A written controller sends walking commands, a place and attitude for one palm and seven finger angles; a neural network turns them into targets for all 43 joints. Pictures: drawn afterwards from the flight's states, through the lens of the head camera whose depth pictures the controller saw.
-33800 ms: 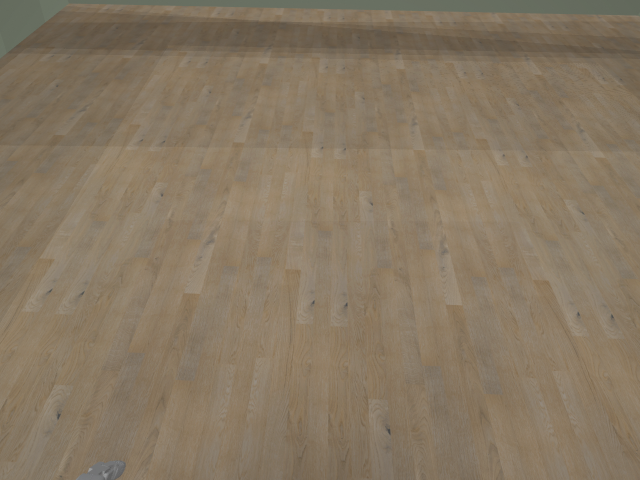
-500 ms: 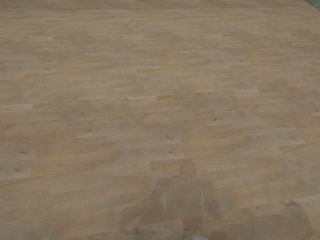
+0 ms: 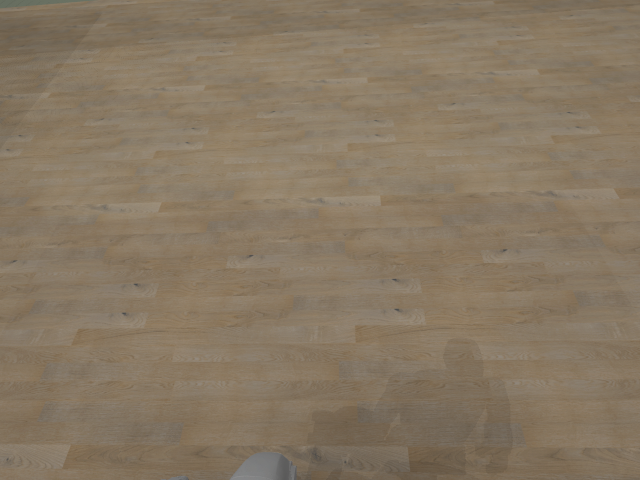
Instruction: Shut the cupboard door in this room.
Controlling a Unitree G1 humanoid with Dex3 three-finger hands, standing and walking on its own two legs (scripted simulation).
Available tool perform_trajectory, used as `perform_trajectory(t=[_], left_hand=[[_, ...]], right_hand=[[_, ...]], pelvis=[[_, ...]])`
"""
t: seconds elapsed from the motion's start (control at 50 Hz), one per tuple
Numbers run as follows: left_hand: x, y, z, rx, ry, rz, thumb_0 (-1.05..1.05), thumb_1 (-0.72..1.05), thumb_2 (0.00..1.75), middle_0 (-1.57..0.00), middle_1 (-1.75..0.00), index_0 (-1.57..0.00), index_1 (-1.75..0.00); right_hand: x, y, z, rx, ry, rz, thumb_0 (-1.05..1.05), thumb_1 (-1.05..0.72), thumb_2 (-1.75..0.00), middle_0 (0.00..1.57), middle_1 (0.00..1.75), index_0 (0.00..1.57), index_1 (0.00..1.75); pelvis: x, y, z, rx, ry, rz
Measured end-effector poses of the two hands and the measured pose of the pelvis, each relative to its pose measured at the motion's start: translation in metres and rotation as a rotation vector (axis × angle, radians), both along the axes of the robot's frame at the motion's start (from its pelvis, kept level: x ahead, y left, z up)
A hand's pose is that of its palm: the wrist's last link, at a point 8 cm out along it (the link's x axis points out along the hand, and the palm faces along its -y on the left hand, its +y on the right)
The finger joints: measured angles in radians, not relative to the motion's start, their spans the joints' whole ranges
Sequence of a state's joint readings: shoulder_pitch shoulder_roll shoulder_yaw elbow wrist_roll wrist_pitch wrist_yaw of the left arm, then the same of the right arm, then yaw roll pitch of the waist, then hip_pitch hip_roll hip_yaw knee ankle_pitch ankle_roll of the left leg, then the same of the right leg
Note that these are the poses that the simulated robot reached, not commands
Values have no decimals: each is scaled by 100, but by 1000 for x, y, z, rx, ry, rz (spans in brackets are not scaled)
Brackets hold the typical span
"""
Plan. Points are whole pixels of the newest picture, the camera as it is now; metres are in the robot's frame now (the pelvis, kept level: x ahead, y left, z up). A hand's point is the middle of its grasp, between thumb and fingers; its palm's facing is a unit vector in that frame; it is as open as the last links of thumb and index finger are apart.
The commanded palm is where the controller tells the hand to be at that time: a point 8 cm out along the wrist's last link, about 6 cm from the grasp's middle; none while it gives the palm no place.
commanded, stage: turn or walk to find it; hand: left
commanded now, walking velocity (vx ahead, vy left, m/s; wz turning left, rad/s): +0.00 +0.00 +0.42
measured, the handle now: out of the picture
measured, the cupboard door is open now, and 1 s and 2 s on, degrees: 86 86 86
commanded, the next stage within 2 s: none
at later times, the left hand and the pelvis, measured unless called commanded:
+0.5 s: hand out of the picture +0.00 +0.26 -0.17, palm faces +0.25 -0.93 -0.25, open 7.4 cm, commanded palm none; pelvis -0.01 +0.04 +0.00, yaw +12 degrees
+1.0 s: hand out of the picture -0.05 +0.21 -0.17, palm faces +0.44 -0.87 -0.24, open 7.4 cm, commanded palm none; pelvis -0.01 +0.01 +0.00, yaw +26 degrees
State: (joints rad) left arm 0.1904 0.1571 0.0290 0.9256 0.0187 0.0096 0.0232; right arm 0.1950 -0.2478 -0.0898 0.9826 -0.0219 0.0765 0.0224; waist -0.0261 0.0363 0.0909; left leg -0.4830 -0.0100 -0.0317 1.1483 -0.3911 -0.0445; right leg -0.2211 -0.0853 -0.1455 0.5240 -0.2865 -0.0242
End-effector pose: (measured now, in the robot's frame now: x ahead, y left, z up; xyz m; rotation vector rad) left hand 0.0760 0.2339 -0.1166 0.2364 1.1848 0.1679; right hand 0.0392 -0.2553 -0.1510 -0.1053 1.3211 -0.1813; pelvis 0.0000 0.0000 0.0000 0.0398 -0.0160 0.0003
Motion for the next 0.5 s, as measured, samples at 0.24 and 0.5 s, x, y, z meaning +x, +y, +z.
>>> perform_trajectory(t=[0.24, 0.5], left_hand=[[-85, 42, -28, -34, 123, 187, 0, 91, 90, -20, -30, -20, -30], [-92, 73, -21, -29, 94, 285, 1, 91, 90, -20, -30, -20, -30]], right_hand=[[54, 32, 13, -65, -33, 194, 1, -91, -90, 19, 30, 19, 29], [87, 79, 25, -47, -120, 314, 0, -91, -90, 20, 30, 20, 29]], pelvis=[[-5, 24, -8, -24, 17, 122], [-8, 38, 0, -50, 12, 210]])
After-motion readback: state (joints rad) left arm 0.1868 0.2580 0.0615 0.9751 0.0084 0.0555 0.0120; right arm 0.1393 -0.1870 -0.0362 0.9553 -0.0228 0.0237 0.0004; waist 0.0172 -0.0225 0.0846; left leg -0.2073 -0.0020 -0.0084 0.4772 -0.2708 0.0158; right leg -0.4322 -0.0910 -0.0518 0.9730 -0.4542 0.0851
